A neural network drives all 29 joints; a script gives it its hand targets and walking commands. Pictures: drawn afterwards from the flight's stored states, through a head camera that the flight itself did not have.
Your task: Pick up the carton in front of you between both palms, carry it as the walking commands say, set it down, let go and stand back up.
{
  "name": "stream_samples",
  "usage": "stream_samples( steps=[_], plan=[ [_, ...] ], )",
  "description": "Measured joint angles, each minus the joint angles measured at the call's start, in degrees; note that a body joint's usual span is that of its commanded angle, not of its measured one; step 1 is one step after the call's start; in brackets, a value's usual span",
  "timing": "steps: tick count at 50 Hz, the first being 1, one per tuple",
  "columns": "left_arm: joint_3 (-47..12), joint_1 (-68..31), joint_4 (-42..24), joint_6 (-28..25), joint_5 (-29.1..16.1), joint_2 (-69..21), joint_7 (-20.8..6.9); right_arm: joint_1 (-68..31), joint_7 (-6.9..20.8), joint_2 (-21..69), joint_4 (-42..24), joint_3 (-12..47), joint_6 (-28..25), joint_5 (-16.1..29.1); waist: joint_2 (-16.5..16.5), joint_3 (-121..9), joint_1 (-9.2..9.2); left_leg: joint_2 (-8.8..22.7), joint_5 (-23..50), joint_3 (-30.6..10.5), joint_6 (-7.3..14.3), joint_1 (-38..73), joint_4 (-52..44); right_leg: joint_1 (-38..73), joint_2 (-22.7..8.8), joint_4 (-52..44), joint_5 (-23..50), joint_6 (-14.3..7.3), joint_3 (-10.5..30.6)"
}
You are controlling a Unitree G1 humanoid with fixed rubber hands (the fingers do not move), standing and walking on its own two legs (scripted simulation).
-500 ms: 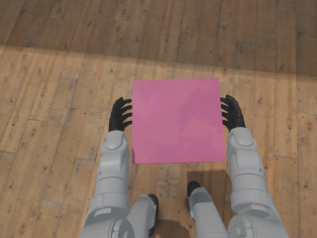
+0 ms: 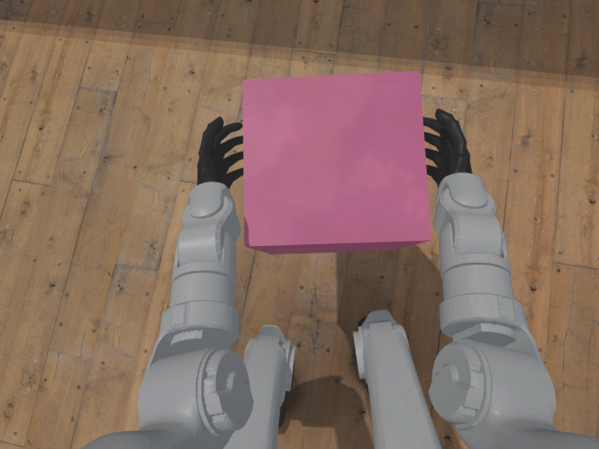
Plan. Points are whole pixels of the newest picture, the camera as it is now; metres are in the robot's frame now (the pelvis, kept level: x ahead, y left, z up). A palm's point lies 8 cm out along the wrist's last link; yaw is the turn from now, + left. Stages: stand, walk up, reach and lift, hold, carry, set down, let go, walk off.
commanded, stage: set down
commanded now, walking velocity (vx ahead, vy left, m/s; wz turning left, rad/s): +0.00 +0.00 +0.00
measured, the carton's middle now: (329, 182) +0.47 -0.04 -0.16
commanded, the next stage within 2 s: none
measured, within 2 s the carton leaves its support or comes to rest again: rests again in 1.36 s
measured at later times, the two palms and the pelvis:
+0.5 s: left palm (247, 190) +0.49 +0.10 -0.23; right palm (422, 186) +0.48 -0.20 -0.25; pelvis -0.03 +0.00 -0.12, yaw +2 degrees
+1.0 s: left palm (261, 197) +0.51 +0.10 -0.35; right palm (410, 189) +0.50 -0.20 -0.35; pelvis -0.03 +0.00 -0.19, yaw +3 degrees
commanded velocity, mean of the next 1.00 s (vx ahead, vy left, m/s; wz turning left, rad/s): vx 0.00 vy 0.00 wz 0.00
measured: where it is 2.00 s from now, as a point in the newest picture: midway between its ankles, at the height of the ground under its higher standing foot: (326, 388)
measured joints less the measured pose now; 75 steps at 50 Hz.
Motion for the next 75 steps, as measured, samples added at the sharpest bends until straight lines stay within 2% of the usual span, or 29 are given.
stream_samples(
  steps=[13,26,36,40,47,63,70,75],
  plan=[
    [-0.43,-9.4,4.68,0.4,-3.22,4.73,0.89,-8.44,-2.74,-3.57,3.21,2.2,0.92,2.67,0.44,2.55,-0.2,-1.66,-2.84,0.14,-1.61,-14.6,13.84,-15.09,1.06,13.83,-2.06,0.31,0.23],
    [-0.75,-18.92,9.22,0.11,-3.62,7.73,2.53,-17.94,-2.84,-8.03,8.18,2.02,0.65,3.74,0.68,8.97,-1.32,-3.08,-4.26,0.74,-2.12,-24.68,24.64,-25.0,1.91,23.87,-2.77,1.54,0.65],
    [-5.34,-24.77,11.77,-1.03,-7.58,10.58,5.3,-23.67,-2.97,-12.53,11.19,4.02,-0.84,7.48,0.77,17.18,-2.33,-4.36,-5.95,1.11,-2.52,-29.77,33.12,-29.89,1.86,31.94,-4.24,2.32,0.48],
    [-7.77,-26.62,13.61,-1.29,-9.05,11.33,6.61,-24.13,-2.94,-14.18,12.52,4.56,-1.62,9.69,0.13,20.88,-3.23,-5.53,-6.92,0.72,-2.89,-29.63,36.05,-29.49,0.39,35.24,-5.96,1.87,-0.33],
    [-12.24,-27.03,15.0,-2.28,-11.85,13.03,8.19,-24.98,-3.13,-15.09,14.62,4.67,-3.03,12.3,-0.66,22.22,-3.78,-5.88,-8.31,0.22,-2.99,-30.68,39.61,-30.07,-0.66,38.46,-7.7,1.44,-1.58],
    [-11.31,-29.62,20.97,-3.35,-10.55,13.98,6.99,-25.81,-1.01,-16.2,18.87,4.46,-3.73,11.02,0.89,25.46,-4.21,-5.7,-7.6,1.31,-1.79,-30.54,41.79,-28.98,-1.77,40.48,-7.87,1.82,-1.55],
    [-11.69,-31.1,23.22,-4.15,-11.11,15.33,5.68,-27.35,-0.88,-17.01,21.01,5.38,-4.47,11.12,1.11,27.94,-4.15,-5.36,-7.67,1.61,-1.78,-29.85,42.65,-28.34,-2.36,41.61,-8.14,1.31,-1.8],
    [-11.65,-31.3,24.05,-4.76,-11.43,16.47,4.35,-28.0,0.33,-17.06,21.72,5.3,-5.11,11.33,1.18,28.62,-4.49,-5.08,-7.69,1.71,-1.71,-29.85,43.17,-28.27,-2.71,42.18,-8.3,1.01,-2.08]
  ],
)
